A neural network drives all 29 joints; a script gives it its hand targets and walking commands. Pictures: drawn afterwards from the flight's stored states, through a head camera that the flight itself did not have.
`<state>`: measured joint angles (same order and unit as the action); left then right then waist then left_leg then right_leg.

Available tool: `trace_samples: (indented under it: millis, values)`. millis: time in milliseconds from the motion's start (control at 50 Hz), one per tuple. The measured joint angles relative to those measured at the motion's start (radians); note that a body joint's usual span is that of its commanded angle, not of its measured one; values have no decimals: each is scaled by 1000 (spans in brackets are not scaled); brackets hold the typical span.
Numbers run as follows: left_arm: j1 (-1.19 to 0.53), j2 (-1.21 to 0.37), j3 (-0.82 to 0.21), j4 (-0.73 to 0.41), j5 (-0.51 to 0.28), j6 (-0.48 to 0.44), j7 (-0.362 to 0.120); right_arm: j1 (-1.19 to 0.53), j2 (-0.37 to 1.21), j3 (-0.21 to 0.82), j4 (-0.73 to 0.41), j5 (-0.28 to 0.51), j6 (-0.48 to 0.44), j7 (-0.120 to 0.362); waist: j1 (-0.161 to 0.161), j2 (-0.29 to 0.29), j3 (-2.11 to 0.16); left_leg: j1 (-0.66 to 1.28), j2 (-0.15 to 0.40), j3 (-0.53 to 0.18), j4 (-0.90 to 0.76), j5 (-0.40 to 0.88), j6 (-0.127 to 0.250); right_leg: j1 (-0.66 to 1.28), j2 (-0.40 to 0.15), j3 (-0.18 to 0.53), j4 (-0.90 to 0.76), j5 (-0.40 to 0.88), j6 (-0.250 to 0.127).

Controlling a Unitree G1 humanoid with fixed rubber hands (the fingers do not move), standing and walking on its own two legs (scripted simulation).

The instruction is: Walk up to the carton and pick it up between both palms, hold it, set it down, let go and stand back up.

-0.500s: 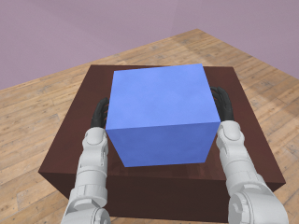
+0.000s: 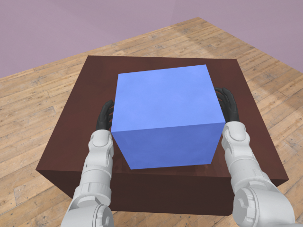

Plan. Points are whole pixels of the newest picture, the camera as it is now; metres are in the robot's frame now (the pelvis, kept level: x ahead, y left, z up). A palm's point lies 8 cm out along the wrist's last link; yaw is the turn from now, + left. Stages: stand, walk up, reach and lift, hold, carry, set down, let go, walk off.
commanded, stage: set down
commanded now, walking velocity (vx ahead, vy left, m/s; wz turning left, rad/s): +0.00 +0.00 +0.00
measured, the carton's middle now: (166, 120) +0.41 -0.03 +0.02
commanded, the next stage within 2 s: none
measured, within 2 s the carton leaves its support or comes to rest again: rests again in 1.50 s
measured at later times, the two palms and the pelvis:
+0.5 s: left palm (115, 124) +0.40 +0.12 +0.03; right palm (234, 118) +0.38 -0.23 +0.05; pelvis +0.02 -0.01 +0.00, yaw +0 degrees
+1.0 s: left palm (111, 131) +0.38 +0.13 +0.01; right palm (228, 123) +0.38 -0.22 +0.04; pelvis -0.01 -0.01 -0.01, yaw +0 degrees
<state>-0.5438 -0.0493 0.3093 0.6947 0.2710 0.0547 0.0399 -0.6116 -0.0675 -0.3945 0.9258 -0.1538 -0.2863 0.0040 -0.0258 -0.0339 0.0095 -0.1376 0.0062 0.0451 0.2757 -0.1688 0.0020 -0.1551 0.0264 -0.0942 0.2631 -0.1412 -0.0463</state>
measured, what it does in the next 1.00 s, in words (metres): stands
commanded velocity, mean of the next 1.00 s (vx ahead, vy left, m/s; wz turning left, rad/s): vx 0.00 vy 0.00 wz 0.00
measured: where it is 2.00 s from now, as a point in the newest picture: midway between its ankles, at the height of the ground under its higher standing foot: outside the picture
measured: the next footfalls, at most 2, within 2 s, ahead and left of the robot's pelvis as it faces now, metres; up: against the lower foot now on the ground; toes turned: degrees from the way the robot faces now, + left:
none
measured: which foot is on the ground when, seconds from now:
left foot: down 0.00-1.00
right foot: down 0.00-1.00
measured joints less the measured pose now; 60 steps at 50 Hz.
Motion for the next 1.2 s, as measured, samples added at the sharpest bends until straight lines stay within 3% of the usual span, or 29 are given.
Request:
trace_samples:
  millis: [120, 360, 560, 720, 960, 1200]
  values:
    - [-14, 0, -4, 30, 3, -1, 18, -38, -5, -50, 42, -20, 12, 32, 3, 14, -38, -28, -4, -1, 6, -1, 2, -28, -4, -1, 7, -2, 2]
    - [-36, -21, 41, 95, 4, -41, 16, -40, 3, -121, 42, -90, 15, 51, -24, 27, -65, -83, -2, -3, 17, -11, -1, -88, -4, -4, 31, -20, 2]
    - [-45, -9, 49, 184, 9, -131, 22, -23, -5, -89, 60, -76, -24, 34, -21, 41, -72, -129, 10, 6, 48, -32, -7, -138, 7, 5, 61, -35, -4]
    - [-59, 30, 38, 254, -33, -230, 27, -47, 6, -80, 81, -91, -74, 16, -14, 49, -99, -205, 8, -4, 58, -17, -10, -214, 3, -6, 80, -30, -9]
    - [-120, 59, 60, 386, -32, -300, 25, -81, 13, -150, 154, -147, -116, 6, -24, 43, -109, -241, 5, -11, 73, -4, -8, -241, -1, -13, 80, -12, -13]
    - [-148, 33, 94, 410, 7, -323, 38, -87, 5, -225, 149, -191, -118, 38, -10, 56, -125, -283, -1, 3, 75, 5, 2, -289, -7, 0, 85, 0, -7]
